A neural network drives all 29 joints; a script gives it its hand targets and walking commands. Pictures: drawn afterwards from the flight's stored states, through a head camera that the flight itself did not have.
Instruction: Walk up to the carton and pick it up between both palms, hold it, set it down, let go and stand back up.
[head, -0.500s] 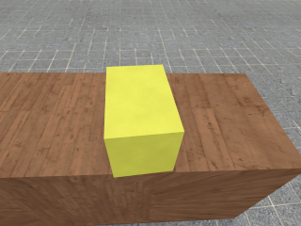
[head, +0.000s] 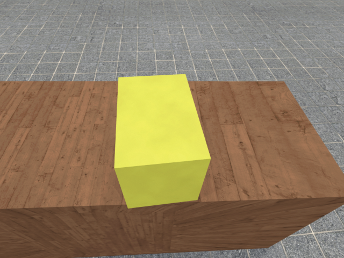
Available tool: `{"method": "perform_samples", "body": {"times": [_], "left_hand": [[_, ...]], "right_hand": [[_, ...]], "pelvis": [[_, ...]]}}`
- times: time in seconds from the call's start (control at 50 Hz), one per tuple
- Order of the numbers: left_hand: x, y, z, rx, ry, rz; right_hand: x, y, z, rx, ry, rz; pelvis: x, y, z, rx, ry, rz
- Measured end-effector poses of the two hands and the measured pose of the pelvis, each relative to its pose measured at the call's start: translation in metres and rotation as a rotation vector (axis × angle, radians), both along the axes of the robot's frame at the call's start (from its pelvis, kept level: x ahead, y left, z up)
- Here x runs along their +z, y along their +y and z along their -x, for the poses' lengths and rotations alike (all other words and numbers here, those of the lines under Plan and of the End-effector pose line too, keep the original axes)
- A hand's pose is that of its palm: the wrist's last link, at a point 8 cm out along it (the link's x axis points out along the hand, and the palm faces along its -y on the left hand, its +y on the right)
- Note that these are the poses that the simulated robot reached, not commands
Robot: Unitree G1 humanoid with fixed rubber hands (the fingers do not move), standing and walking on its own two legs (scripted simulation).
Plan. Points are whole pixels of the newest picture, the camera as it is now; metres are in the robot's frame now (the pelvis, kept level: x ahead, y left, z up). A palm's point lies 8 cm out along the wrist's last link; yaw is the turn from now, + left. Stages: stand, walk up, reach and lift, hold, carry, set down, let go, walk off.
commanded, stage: walk up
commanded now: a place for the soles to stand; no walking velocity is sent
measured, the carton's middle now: (157, 138) +0.43 +0.05 +0.01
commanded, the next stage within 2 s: reach and lift in 0.90 s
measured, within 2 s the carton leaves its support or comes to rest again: neither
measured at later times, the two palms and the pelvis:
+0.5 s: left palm out of the picture +0.08 +0.33 -0.10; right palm out of the picture +0.09 -0.32 -0.09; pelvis +0.00 +0.01 +0.00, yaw +0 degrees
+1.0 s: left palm out of the picture +0.10 +0.33 -0.11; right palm out of the picture +0.12 -0.31 -0.10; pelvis +0.00 +0.01 -0.01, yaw +0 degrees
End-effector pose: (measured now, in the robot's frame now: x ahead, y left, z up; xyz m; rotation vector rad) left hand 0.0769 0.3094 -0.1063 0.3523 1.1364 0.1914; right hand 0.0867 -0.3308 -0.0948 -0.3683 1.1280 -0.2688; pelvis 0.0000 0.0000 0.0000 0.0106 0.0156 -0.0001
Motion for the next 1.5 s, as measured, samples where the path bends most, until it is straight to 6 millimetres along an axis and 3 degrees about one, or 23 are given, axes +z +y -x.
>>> {"method": "perform_samples", "body": {"times": [0.28, 0.54, 0.92, 1.0, 1.08, 1.14, 1.24, 1.5], "left_hand": [[0.001, 0.003, 0.002, 0.005, -0.018, -0.002], [0.007, 0.027, -0.001, 0.003, -0.02, -0.041], [0.006, 0.026, -0.003, 0.008, -0.017, -0.042], [-0.001, 0.023, -0.026, 0.04, 0.046, -0.056], [0.005, -0.001, -0.071, 0.024, -0.036, 0.002], [0.012, -0.02, -0.094, -0.004, -0.102, 0.036], [0.017, -0.034, -0.102, -0.006, -0.112, 0.051], [0.038, -0.043, -0.108, -0.029, -0.24, 0.046]], "right_hand": [[0.001, 0.001, 0.006, -0.009, 0.0, -0.002], [0.002, 0.013, -0.003, 0.008, -0.003, -0.019], [0.004, 0.015, -0.01, 0.019, -0.03, -0.02], [-0.001, 0.02, -0.03, 0.048, -0.105, -0.048], [0.005, 0.03, -0.054, 0.089, -0.193, -0.057], [0.011, 0.033, -0.065, 0.114, -0.223, -0.061], [0.021, 0.033, -0.072, 0.147, -0.243, -0.064], [0.04, 0.037, -0.058, 0.2, -0.312, -0.047]], "pelvis": [[0.0, 0.002, 0.003, 0.0, -0.003, 0.002], [0.0, 0.011, -0.001, 0.005, -0.001, 0.005], [0.0, 0.013, -0.001, 0.005, -0.005, 0.007], [-0.01, 0.013, 0.004, 0.001, -0.056, 0.012], [-0.015, 0.015, 0.0, -0.001, -0.072, 0.018], [-0.015, 0.015, -0.003, -0.001, -0.065, 0.018], [-0.009, 0.012, -0.006, -0.001, -0.038, 0.015], [0.002, 0.004, 0.004, 0.0, -0.008, 0.004]]}}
